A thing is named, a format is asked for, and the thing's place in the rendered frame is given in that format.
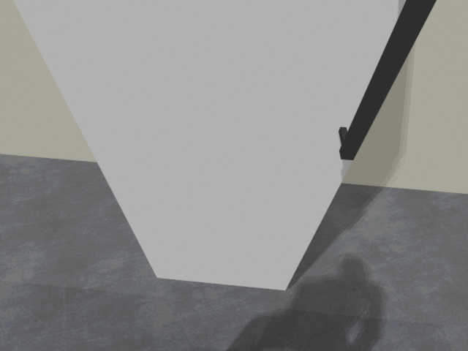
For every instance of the handle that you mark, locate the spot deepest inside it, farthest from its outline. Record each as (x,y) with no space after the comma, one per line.
(405,32)

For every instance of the fridge door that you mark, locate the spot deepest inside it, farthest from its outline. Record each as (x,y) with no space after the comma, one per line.
(216,122)

